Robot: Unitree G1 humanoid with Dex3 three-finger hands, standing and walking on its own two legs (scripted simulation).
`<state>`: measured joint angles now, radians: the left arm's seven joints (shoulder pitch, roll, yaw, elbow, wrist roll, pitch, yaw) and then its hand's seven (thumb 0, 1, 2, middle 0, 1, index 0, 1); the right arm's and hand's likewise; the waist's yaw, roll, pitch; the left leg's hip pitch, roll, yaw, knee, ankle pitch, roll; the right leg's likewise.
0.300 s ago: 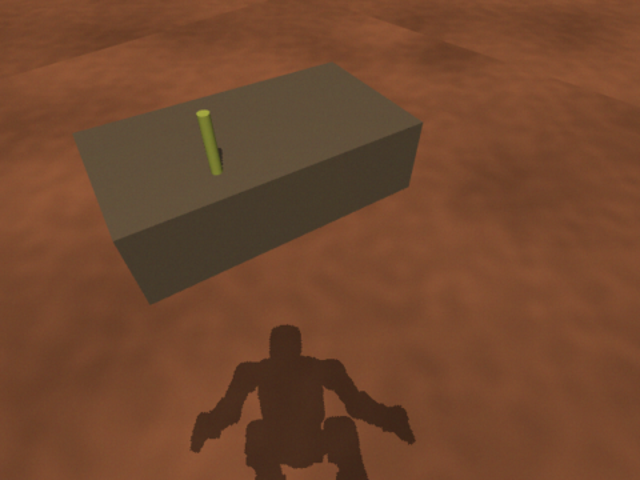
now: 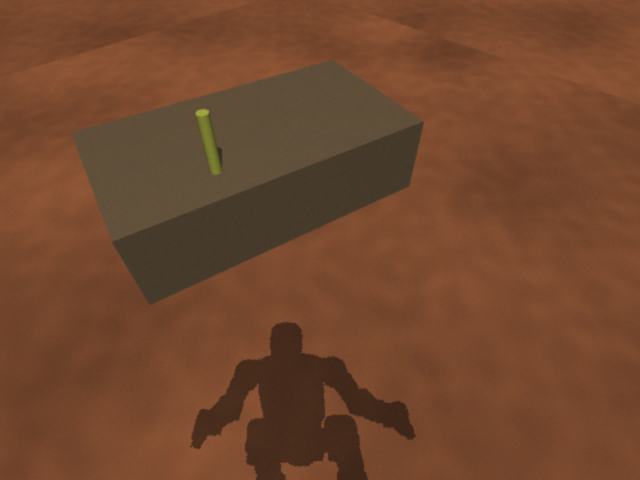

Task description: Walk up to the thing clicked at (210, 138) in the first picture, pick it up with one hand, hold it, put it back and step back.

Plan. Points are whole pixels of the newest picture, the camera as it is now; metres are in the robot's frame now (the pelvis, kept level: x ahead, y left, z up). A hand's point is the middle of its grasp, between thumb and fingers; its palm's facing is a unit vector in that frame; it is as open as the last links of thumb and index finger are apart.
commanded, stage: stand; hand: right
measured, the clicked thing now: (209, 143) +1.20 +0.35 -0.30
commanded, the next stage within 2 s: walk up in 0.82 s
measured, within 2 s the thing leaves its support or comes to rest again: neither
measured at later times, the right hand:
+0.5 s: hand out of the picture +0.08 -0.25 -0.16, palm faces -0.02 +0.94 -0.33, open 7.4 cm
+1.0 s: hand out of the picture +0.11 -0.26 -0.14, palm faces -0.15 +0.92 -0.35, open 7.4 cm
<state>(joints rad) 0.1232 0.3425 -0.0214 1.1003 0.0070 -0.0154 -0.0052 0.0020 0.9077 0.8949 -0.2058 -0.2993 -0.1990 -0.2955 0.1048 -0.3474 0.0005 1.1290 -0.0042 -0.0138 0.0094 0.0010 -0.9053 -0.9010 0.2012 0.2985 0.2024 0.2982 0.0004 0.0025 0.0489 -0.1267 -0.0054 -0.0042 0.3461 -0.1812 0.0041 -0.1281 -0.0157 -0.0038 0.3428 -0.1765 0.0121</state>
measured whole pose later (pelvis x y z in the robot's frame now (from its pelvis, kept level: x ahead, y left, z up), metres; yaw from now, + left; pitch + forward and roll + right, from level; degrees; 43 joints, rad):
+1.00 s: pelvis +0.02 +0.01 +0.00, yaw +7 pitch -1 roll -1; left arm 0.18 0.39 0.08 0.99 0.04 -0.05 -0.02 0.00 0.90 0.89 -0.21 -0.30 -0.20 -0.30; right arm 0.22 -0.42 -0.08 1.00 -0.04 0.04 0.10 0.00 -0.91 -0.90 0.20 0.30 0.20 0.30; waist 0.02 0.01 0.04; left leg -0.44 0.05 -0.01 0.89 -0.37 0.00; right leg -0.09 -0.05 -0.12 0.35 -0.25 -0.01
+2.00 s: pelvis +0.40 +0.18 -0.01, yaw +28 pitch -2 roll -1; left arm 0.37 0.41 0.06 0.81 0.02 -0.07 -0.06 0.00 0.90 0.89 -0.21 -0.30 -0.20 -0.30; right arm 0.27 -0.42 -0.06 0.81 -0.01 -0.06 0.06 0.00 -0.91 -0.90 0.20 0.30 0.20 0.30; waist 0.07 0.01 0.10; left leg -0.49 0.06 0.01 0.68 -0.20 0.02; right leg -0.12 -0.03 -0.18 0.50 -0.35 -0.02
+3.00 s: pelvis +0.63 +0.23 -0.03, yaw +32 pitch -2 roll +0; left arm 0.20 0.39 0.00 0.90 -0.01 -0.01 0.00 0.00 0.91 0.89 -0.21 -0.30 -0.20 -0.30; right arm 0.19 -0.38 -0.03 0.93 -0.01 -0.01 0.01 0.00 -0.91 -0.90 0.20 0.30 0.20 0.30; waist 0.02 -0.02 0.12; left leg -0.36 0.01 0.02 0.66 -0.26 0.01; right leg -0.31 -0.06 -0.07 0.71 -0.41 -0.01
